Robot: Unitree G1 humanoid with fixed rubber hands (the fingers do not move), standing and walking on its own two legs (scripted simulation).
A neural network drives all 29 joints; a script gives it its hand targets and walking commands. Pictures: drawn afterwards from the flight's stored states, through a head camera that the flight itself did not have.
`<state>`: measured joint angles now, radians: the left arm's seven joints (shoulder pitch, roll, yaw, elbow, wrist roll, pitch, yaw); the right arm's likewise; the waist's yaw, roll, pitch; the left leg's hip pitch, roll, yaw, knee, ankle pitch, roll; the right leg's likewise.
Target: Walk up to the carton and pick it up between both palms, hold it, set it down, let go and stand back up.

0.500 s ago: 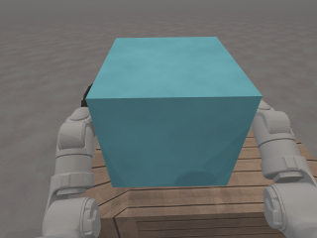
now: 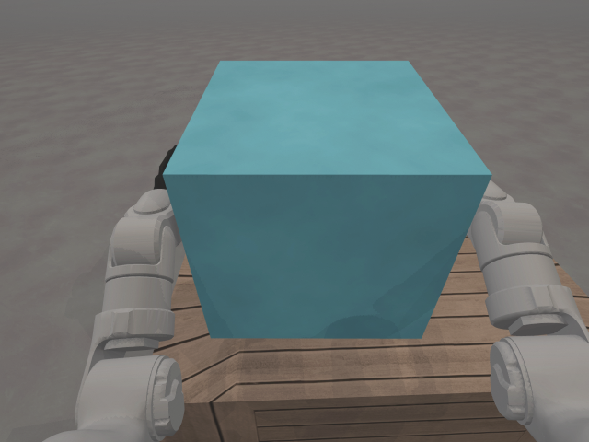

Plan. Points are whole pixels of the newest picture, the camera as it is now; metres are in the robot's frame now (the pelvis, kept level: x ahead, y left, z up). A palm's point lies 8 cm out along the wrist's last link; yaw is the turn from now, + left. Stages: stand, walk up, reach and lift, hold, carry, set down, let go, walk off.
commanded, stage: hold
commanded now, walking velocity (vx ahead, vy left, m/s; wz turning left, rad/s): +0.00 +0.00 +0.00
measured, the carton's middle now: (314, 191) +0.41 -0.01 +0.20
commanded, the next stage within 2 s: none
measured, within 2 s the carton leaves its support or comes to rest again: neither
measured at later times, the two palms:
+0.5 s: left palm (160, 203) +0.35 +0.20 +0.22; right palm (449, 195) +0.37 -0.19 +0.22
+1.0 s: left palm (167, 205) +0.35 +0.19 +0.22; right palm (455, 196) +0.37 -0.20 +0.22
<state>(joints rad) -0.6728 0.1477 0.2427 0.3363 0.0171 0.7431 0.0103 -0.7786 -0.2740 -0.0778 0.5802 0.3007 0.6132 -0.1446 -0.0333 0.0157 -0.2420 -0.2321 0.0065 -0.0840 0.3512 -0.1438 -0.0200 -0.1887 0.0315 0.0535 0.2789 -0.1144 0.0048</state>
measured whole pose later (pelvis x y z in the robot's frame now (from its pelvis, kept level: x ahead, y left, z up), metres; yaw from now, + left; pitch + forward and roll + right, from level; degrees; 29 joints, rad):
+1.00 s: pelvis +0.00 +0.00 +0.00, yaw +0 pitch +1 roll -1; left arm -0.64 0.13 0.27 0.30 0.03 0.77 0.00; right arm -0.76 -0.27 -0.05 0.57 0.32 0.61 -0.15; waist -0.02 0.03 -0.22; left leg -0.21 0.00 -0.08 0.35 -0.15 -0.02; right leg -0.17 0.03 0.06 0.28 -0.12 0.01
